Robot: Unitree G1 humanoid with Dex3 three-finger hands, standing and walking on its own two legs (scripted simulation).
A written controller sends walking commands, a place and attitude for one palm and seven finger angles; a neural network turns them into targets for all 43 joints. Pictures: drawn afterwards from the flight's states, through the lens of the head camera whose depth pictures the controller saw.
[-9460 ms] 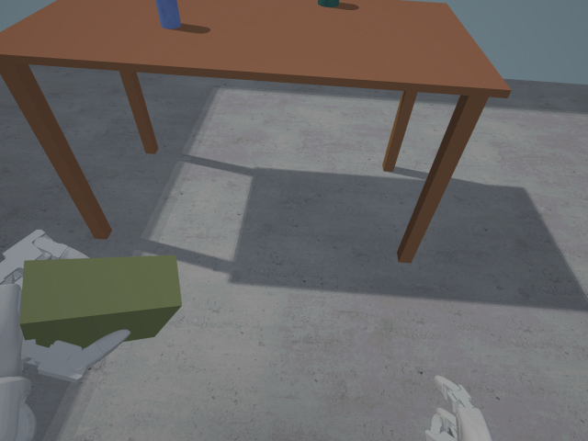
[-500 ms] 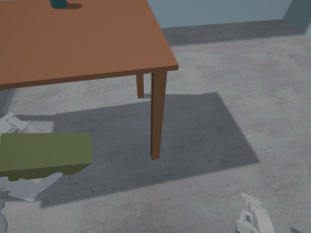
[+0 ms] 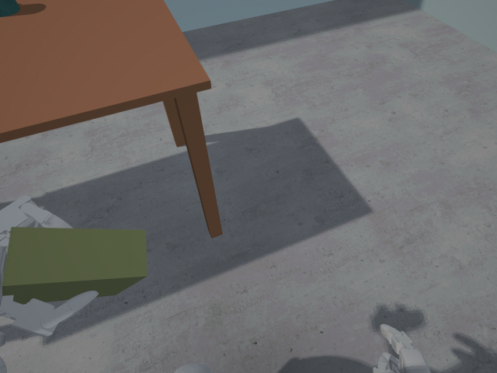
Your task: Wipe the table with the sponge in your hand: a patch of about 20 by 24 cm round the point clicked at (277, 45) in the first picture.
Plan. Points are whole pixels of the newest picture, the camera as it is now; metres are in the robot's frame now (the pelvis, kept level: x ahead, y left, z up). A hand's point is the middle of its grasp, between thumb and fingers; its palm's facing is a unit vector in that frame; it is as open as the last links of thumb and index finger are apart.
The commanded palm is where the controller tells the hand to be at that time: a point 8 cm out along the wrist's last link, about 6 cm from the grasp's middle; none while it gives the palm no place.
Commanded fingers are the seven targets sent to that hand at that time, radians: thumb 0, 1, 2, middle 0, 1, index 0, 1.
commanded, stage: take the last steps up to it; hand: left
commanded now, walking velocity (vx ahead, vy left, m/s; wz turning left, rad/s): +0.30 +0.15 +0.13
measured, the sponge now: (94, 267) +0.23 +0.19 +0.13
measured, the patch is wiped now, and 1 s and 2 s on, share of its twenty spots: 0.00 0.00 0.00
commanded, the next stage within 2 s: come to a stop and stand still in 1.06 s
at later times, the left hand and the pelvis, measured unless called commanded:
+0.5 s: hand out of the picture +0.24 +0.28 +0.17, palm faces +0.47 -0.74 -0.48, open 9.9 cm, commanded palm +0.18 +0.32 +0.17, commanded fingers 0.00 0.10 1.30 -1.20 -1.60 -1.20 -1.60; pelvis +0.04 +0.03 -0.02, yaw +4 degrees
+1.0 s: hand out of the picture +0.38 +0.35 +0.17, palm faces +0.39 -0.77 -0.50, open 9.9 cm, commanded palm +0.31 +0.38 +0.17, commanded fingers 0.00 0.10 1.30 -1.20 -1.60 -1.20 -1.60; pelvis +0.15 +0.10 -0.01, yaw +2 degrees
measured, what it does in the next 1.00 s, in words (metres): walks ahead: left foot, then left foot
